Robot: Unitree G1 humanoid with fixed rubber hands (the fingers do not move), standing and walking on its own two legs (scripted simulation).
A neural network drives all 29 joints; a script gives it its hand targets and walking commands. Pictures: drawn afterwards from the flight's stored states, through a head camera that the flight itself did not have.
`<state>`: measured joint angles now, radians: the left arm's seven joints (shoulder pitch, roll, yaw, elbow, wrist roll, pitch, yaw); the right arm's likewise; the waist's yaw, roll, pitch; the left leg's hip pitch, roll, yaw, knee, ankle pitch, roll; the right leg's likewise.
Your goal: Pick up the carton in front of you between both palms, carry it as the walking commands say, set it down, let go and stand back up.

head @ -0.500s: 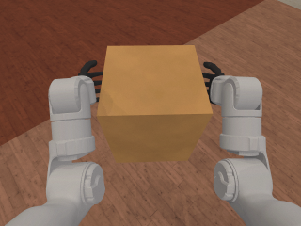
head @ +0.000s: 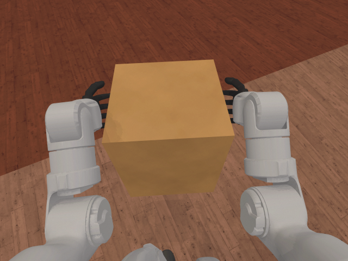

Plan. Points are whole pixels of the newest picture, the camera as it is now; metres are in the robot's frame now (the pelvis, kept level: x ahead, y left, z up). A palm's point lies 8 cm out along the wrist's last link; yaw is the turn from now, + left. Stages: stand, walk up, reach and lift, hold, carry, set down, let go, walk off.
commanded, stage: carry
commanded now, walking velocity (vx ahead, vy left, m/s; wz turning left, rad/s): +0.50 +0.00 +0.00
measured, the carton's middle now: (168, 133) +0.38 -0.03 +0.07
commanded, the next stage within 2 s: none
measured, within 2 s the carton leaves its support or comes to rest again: neither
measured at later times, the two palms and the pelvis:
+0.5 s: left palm (90, 21) +0.65 +0.14 +0.21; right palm (202, 4) +0.69 -0.16 +0.22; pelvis +0.30 -0.05 +0.06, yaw +4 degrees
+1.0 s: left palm out of the picture +0.94 +0.16 +0.26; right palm out of the picture +0.93 -0.14 +0.26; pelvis +0.56 +0.00 +0.10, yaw +4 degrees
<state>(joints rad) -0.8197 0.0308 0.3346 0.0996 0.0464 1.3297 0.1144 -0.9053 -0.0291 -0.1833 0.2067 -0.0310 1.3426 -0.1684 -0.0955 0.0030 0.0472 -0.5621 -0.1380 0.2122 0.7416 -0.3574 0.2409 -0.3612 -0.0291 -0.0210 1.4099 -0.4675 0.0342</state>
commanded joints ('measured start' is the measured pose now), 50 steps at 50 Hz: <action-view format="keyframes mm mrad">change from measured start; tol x32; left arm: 1 -857 -971 -559 -150 -358 -3 -181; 50 -856 -1046 -574 -57 -400 15 -148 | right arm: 1 -917 1173 561 -296 536 -46 229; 40 -670 1021 393 -1 329 -24 240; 50 -931 1090 498 -328 504 -21 238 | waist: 1 3 -54 -689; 50 30 138 -587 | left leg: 1 817 375 -672 -247 466 128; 18 592 262 -188 -41 1014 -80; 21 -173 2 -190 579 -131 -205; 23 -274 106 -276 742 -112 -182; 38 376 79 0 -195 47 -167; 41 876 482 -861 -384 23 84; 50 653 396 -414 -343 127 5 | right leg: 1 -464 -21 102 155 -6 -28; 15 -408 26 -116 -657 244 -43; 18 31 111 -204 -879 268 -94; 21 737 -322 703 -1044 293 -371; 36 300 -198 68 -1031 354 -206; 43 -561 6 40 -52 -81 -59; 50 -461 -41 4 -365 62 -49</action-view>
